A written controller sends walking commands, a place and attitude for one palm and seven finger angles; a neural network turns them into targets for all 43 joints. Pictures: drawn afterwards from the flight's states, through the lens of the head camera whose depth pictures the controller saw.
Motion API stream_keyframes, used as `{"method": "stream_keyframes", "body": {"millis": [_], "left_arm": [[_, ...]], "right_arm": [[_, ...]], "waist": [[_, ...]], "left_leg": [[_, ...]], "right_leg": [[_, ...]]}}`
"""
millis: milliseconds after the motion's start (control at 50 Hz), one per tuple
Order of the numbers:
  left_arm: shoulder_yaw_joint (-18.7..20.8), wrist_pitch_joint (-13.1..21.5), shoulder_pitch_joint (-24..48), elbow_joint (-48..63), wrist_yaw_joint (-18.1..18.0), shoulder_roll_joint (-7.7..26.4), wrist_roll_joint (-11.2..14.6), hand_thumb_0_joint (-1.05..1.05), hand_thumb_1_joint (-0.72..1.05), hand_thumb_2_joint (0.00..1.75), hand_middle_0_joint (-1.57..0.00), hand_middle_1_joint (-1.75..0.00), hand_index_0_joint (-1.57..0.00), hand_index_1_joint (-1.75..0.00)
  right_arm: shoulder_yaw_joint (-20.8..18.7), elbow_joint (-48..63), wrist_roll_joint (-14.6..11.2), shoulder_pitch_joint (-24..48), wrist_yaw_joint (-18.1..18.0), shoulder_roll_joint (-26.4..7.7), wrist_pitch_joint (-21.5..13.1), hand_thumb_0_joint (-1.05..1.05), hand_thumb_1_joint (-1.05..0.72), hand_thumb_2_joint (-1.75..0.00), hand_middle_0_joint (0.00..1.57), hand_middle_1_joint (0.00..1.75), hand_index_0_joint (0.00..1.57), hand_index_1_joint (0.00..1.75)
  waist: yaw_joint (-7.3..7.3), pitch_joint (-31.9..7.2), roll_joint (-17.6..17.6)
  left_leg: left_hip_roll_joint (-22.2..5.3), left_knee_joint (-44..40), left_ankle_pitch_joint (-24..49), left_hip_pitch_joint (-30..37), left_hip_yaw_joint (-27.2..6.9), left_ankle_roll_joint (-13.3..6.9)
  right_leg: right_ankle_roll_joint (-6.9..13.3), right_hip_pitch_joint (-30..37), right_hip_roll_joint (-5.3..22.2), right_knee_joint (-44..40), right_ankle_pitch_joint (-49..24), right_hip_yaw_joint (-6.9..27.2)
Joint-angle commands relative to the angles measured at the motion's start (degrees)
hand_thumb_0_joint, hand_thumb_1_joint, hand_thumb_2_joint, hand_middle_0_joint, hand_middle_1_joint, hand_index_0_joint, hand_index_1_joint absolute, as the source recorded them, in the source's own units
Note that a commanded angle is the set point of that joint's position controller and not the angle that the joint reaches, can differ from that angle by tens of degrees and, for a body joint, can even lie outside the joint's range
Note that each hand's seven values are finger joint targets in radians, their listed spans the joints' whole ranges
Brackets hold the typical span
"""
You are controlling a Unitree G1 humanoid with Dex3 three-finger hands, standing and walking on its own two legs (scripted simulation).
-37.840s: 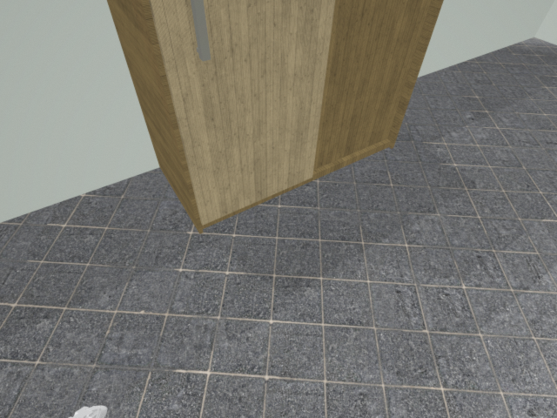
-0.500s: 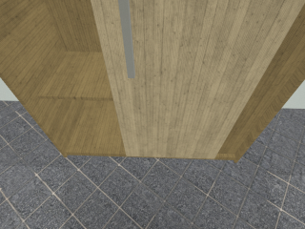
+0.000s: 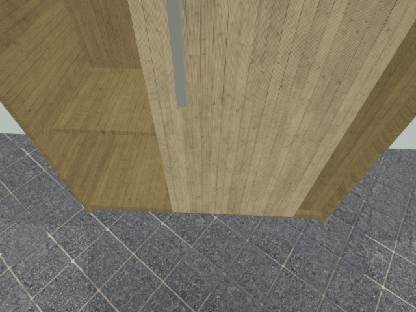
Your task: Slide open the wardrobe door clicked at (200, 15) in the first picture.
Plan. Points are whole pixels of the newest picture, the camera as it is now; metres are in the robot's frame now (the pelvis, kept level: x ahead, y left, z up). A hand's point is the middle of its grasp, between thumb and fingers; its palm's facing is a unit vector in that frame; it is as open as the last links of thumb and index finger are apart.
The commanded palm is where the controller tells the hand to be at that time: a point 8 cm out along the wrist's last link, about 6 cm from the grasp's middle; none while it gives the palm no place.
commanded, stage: look to check the result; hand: left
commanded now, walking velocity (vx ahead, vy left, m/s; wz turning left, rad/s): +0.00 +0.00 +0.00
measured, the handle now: (179, 51) +0.63 +0.11 +0.17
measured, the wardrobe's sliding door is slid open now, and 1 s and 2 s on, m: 0.44 0.44 0.44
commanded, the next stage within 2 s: stand and wait in 0.28 s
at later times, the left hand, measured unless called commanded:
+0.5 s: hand out of the picture +0.08 +0.22 -0.16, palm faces -0.01 -0.96 -0.28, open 7.4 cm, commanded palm none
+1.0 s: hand out of the picture +0.08 +0.23 -0.16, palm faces -0.02 -0.95 -0.30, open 7.4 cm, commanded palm none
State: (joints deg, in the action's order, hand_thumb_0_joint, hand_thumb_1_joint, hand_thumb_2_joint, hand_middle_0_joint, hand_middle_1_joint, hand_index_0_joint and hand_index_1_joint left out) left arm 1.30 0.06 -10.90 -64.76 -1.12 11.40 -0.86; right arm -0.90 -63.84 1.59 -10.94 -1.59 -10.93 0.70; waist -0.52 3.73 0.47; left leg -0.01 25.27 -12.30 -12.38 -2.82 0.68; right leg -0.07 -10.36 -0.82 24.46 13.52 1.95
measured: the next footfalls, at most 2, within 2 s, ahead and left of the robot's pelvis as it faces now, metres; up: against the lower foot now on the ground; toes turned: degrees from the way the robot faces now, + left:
none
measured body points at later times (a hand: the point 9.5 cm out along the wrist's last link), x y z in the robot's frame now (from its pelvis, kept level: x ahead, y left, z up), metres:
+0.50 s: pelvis +0.01 +0.00 +0.00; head +0.03 +0.00 +0.45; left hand +0.08 +0.27 -0.14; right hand +0.06 -0.27 -0.15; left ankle +0.01 +0.13 -0.74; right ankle +0.00 -0.12 -0.74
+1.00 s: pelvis +0.01 +0.00 +0.01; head +0.03 +0.00 +0.45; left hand +0.09 +0.28 -0.14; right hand +0.07 -0.28 -0.14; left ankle +0.01 +0.13 -0.74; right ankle +0.00 -0.12 -0.74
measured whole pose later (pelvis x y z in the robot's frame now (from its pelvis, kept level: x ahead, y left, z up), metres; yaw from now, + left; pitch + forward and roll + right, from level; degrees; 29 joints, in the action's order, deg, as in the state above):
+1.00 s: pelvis +0.01 +0.00 +0.01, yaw +0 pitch -1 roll +0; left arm 1.1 0.8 -6.5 -64.7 -0.2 17.2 -0.7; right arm -0.4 -64.7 1.4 -6.7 -0.9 -16.9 0.0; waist -0.6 3.6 -0.2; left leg -0.2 20.0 -10.7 -8.2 -2.4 0.8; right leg 0.0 -6.5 -0.7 19.6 11.9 2.3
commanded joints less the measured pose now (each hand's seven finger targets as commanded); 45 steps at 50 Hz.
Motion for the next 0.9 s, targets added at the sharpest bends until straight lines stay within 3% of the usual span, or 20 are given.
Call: {"method": "stream_keyframes", "body": {"millis": [0,80,240,320,540,580,780,880], "left_arm": [[1.4,1.0,-0.4,2.7,-0.3,8.2,0.3,0.00,0.90,0.90,-0.20,-0.30,-0.20,-0.30],[1.5,1.0,0.3,2.8,-0.3,8.9,0.3,0.00,0.90,0.90,-0.20,-0.30,-0.20,-0.30],[1.7,1.2,1.8,3.0,0.0,10.9,0.2,0.00,0.90,0.90,-0.20,-0.30,-0.20,-0.30],[1.8,1.4,2.7,3.3,0.0,11.7,0.3,0.00,0.90,0.90,-0.20,-0.30,-0.20,-0.30],[1.9,1.7,4.1,3.5,0.1,13.9,0.3,0.00,0.90,0.90,-0.20,-0.30,-0.20,-0.30],[1.9,1.7,4.7,3.6,0.2,14.3,0.4,0.00,0.90,0.90,-0.20,-0.30,-0.20,-0.30],[1.7,1.7,5.5,3.5,0.3,15.5,0.4,0.00,0.90,0.90,-0.20,-0.30,-0.20,-0.30],[1.8,1.8,5.7,3.6,0.3,15.9,0.5,0.00,0.90,0.90,-0.20,-0.30,-0.20,-0.30]], "right_arm": [[-1.6,2.3,-0.3,-1.5,-0.6,-8.2,-0.9,0.00,-0.90,-0.90,0.20,0.30,0.20,0.30],[-1.5,2.1,-0.2,-0.8,-0.6,-8.8,-1.0,0.00,-0.90,-0.90,0.20,0.30,0.20,0.30],[-1.5,2.3,-0.4,1.0,-0.5,-10.9,-1.2,0.00,-0.90,-0.90,0.20,0.30,0.20,0.30],[-1.6,2.2,-0.3,1.3,-0.5,-11.8,-1.4,0.00,-0.90,-0.90,0.20,0.30,0.20,0.30],[-1.7,2.3,-0.5,3.4,-0.3,-14.1,-1.5,0.00,-0.90,-0.90,0.20,0.30,0.20,0.30],[-1.7,2.3,-0.4,3.7,-0.3,-14.4,-1.6,0.00,-0.90,-0.90,0.20,0.30,0.20,0.30],[-1.6,2.3,-0.5,4.7,0.0,-15.8,-1.5,0.00,-0.90,-0.90,0.20,0.30,0.20,0.30],[-1.5,2.4,-0.5,4.9,-0.1,-16.4,-1.8,0.00,-0.90,-0.90,0.20,0.30,0.20,0.30]], "waist": [[-0.18,-2.9,-0.3],[-0.09,-3.0,0.9],[0.12,-2.8,-0.4],[-0.05,-4.7,0.0],[0.07,-4.8,-0.9],[-0.06,-5.1,0.3],[-0.12,-4.0,-0.4],[-0.09,-5.5,0.3]], "left_leg": [[-4.8,-3.7,6.8,2.6,-3.0,-2.5],[-5.1,-4.3,7.1,2.8,-3.2,-2.5],[-5.4,-5.3,7.4,3.3,-3.4,-2.5],[-5.5,-5.1,10.2,4.5,-3.2,-2.4],[-5.6,-5.7,11.4,6.0,-3.1,-2.3],[-5.7,-5.8,11.8,6.2,-3.1,-2.2],[-5.7,-6.9,9.2,6.2,-3.3,-2.0],[-6.1,-6.9,11.7,7.1,-3.4,-2.1]], "right_leg": [[2.1,-1.2,5.4,-5.3,-5.3,3.5],[2.2,-0.9,5.3,-5.2,-5.2,3.4],[2.0,-0.3,5.4,-6.1,-5.3,3.6],[2.1,1.2,5.9,-5.7,-8.8,3.7],[2.2,1.8,6.2,-6.9,-10.4,3.9],[2.2,2.3,6.4,-6.8,-11.2,4.2],[2.0,1.7,6.3,-8.4,-7.6,4.5],[2.1,2.9,6.5,-7.7,-10.4,4.3]]}}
